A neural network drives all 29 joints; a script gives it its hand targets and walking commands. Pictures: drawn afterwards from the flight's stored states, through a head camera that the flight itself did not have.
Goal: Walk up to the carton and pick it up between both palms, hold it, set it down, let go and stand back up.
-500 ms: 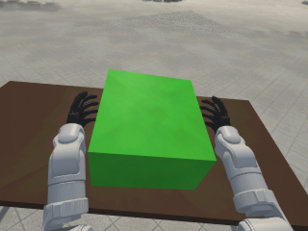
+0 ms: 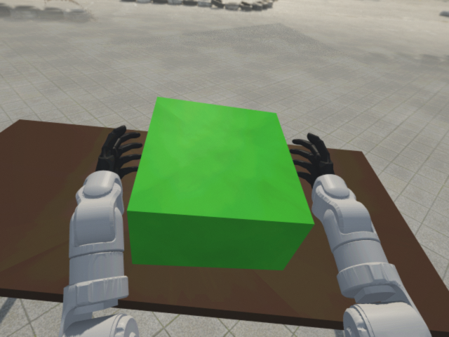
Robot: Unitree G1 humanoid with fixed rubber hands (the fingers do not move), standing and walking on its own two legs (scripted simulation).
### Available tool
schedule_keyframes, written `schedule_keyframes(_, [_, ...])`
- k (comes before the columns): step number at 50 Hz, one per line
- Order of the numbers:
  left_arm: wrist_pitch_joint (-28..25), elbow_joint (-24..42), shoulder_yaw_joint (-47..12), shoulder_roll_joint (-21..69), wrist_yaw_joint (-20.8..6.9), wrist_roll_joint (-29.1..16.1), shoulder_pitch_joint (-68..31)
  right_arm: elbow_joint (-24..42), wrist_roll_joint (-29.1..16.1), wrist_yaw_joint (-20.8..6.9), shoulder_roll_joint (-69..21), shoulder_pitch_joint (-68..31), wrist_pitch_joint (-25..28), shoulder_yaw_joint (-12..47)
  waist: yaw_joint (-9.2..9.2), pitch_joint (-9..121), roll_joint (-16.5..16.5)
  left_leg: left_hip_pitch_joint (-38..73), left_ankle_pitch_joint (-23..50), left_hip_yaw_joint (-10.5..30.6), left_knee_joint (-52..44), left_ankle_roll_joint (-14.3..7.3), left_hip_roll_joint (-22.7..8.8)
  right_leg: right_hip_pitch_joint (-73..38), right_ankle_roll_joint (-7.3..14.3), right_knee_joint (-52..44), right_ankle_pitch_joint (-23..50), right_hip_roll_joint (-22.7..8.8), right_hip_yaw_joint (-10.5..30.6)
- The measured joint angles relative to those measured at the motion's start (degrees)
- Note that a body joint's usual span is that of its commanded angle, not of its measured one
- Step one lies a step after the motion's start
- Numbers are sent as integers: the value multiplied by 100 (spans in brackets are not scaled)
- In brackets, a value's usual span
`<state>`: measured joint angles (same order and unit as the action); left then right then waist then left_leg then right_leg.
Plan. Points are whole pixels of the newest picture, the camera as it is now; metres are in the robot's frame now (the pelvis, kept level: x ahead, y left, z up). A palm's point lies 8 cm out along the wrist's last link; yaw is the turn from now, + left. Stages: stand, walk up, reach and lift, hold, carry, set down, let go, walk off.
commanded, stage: hold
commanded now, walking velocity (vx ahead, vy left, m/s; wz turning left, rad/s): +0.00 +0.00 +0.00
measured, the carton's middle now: (215, 176) +0.41 +0.02 +0.13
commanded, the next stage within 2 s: none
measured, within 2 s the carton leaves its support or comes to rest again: neither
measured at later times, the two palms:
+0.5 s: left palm (110, 171) +0.35 +0.20 +0.19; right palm (319, 175) +0.36 -0.17 +0.19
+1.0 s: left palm (110, 170) +0.35 +0.20 +0.19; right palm (320, 174) +0.36 -0.17 +0.19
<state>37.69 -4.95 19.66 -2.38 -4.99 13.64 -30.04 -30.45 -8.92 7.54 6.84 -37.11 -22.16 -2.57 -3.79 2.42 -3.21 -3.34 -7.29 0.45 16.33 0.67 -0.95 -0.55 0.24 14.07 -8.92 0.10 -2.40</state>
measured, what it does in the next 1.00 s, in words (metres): stands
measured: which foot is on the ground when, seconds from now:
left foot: down 0.00-1.00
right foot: down 0.00-1.00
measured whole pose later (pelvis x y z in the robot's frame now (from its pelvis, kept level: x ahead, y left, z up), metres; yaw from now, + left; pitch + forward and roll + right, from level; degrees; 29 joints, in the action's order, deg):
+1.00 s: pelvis +0.00 +0.00 +0.00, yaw +0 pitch -6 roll +0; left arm 38.5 -3.5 19.8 -2.6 -5.4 13.5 -29.7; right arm -28.8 -9.5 8.0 6.8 -36.9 -23.1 -2.2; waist -4.1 2.4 -2.9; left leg -3.2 -7.6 0.4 16.4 0.7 -0.9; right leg -0.9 0.3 13.7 -9.0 0.2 -2.5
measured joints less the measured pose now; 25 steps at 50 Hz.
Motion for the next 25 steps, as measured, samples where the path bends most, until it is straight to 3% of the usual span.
schedule_keyframes(25, [75, 198, -16, -5, -22, 19, 79, 138, -70, 20, 5, 42, -42, 45, -39, -36, -3, 33, -54, 3, 23, -4, 6, -67, -6, -43, -21, -2, -12])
